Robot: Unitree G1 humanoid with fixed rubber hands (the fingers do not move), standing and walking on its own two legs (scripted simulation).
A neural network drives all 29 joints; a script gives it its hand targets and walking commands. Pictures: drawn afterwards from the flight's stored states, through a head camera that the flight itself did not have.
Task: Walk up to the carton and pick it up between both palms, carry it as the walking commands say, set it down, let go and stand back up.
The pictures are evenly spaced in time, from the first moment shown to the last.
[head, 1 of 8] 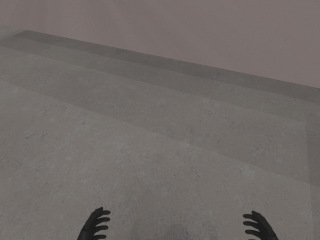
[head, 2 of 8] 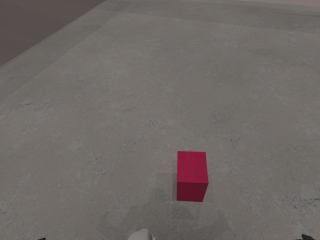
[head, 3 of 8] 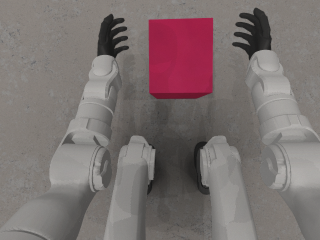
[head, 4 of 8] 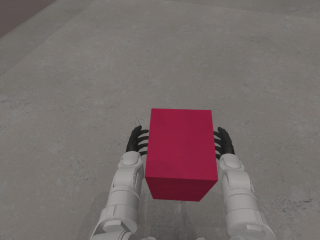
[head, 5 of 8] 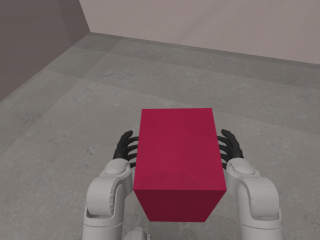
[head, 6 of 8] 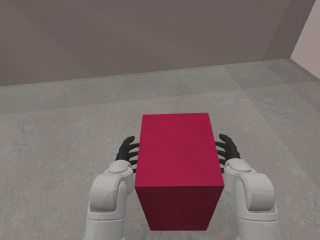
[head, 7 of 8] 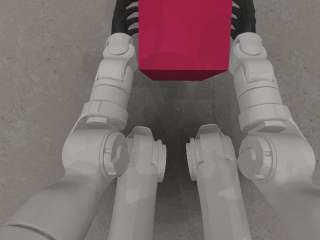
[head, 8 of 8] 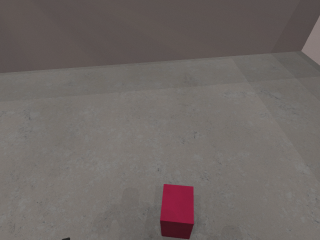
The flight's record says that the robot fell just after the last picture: no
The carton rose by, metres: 0.67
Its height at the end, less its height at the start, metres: +0.00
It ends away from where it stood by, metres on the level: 1.59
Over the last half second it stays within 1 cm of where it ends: yes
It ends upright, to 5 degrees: yes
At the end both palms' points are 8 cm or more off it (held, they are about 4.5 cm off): yes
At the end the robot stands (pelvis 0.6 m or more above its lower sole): yes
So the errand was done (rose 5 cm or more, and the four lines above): yes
